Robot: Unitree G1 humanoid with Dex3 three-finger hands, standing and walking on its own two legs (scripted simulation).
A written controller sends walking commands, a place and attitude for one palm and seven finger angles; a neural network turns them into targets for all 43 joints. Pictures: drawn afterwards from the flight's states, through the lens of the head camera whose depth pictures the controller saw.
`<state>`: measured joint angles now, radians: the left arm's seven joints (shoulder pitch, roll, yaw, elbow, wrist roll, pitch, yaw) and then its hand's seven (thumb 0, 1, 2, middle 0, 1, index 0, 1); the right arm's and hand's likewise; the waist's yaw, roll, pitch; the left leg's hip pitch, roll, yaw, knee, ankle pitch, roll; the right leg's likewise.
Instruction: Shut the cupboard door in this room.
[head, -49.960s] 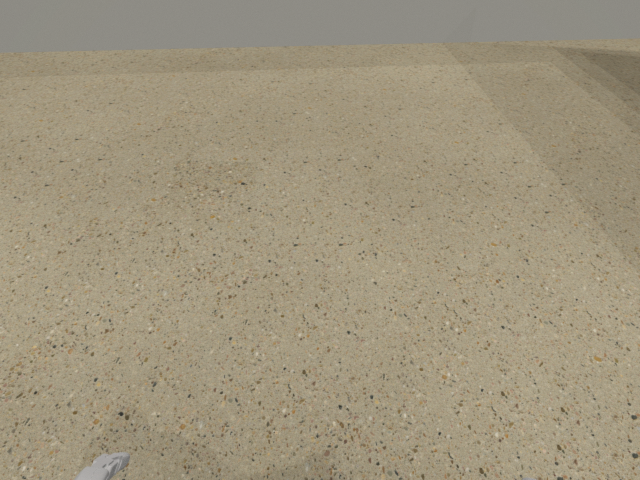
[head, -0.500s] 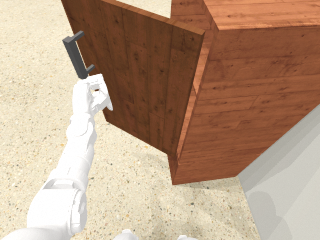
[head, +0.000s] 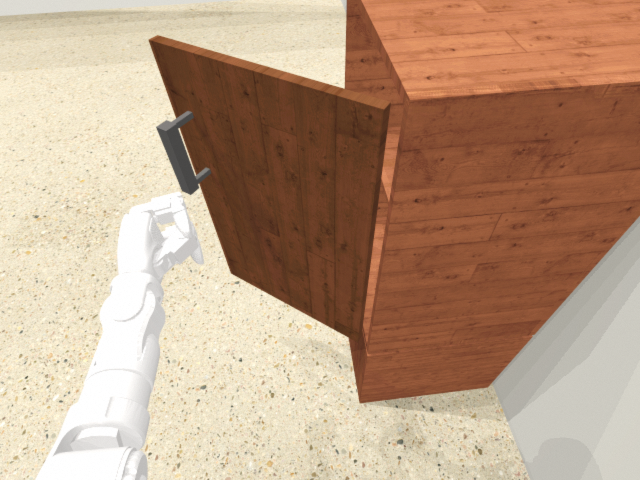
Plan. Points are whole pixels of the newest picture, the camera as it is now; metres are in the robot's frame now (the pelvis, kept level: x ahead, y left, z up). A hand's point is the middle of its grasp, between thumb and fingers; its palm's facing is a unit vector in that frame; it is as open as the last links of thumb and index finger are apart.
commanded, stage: draw the hand back to the body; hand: left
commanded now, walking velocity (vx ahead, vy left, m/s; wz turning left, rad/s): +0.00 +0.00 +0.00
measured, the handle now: (188, 153) +0.62 +0.22 +0.07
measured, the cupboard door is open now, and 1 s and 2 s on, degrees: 52 52 52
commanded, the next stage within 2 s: step back with the hand held close in 1.26 s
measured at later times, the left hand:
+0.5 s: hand (67, 314) +0.26 +0.24 +0.15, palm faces +0.25 -0.94 -0.24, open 3.5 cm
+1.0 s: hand out of the picture +0.18 +0.31 +0.20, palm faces +0.49 -0.76 -0.42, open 6.9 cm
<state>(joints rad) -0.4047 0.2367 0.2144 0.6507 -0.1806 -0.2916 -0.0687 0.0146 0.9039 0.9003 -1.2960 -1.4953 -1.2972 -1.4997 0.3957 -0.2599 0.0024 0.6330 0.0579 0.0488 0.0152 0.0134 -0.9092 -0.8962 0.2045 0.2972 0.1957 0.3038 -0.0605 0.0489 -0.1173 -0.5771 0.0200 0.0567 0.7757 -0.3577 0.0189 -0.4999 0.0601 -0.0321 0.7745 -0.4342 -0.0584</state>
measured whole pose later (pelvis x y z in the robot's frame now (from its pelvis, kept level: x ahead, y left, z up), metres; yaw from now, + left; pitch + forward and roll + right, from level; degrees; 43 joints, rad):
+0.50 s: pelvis +0.00 +0.03 +0.03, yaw +2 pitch -2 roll -1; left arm 0.12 0.30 0.11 -0.07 -0.09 -0.05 0.06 0.01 0.90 0.90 -0.95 -1.12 -0.96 -1.12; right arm 0.14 -0.22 0.06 0.56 0.05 0.01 -0.07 0.01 -0.91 -0.90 0.20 0.30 0.20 0.30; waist 0.04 0.05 -0.01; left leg -0.20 -0.03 0.04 0.47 -0.23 0.05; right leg -0.10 0.02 -0.04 0.43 -0.29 -0.02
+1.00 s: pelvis +0.01 +0.03 +0.04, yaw +2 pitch -4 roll -1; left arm 0.49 0.37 0.36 -0.40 -0.09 -0.06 0.10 0.01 0.90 0.90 -0.30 -0.40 -0.30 -0.40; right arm 0.21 -0.25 0.01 0.63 0.03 -0.03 -0.05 0.02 -0.91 -0.90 0.20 0.30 0.20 0.30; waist 0.06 0.08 0.00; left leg -0.14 -0.04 0.04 0.42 -0.21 0.06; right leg -0.03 0.02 -0.04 0.37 -0.27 -0.02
